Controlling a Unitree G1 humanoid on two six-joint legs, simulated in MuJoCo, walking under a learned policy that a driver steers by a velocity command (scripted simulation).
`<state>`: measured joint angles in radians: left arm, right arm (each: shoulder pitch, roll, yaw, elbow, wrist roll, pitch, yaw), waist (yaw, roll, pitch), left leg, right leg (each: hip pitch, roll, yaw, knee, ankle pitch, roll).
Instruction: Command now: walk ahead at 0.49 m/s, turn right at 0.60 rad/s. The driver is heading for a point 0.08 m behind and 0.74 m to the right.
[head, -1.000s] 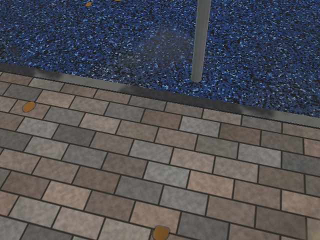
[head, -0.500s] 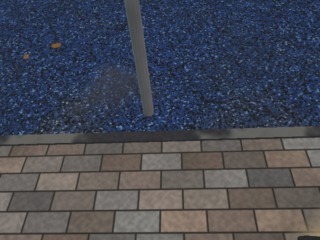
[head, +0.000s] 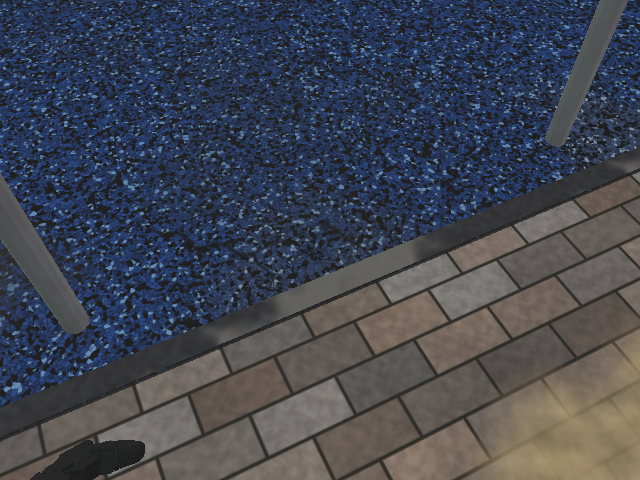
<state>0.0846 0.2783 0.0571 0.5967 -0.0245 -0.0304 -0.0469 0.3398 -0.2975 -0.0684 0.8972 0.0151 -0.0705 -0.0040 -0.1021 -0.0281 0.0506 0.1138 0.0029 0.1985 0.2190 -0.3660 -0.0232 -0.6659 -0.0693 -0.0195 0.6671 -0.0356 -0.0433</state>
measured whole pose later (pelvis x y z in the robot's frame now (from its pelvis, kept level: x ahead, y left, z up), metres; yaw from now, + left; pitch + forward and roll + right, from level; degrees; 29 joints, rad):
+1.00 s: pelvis +0.35 -0.11 +0.00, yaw -35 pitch +3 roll +2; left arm 0.15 0.30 0.06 0.60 -0.02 0.01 -0.03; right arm 0.32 -0.35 -0.08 0.79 0.02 -0.03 0.01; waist -0.08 0.00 -0.02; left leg -0.15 0.11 0.16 0.45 -0.32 -0.06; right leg -0.38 -0.04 -0.04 0.58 -0.27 -0.05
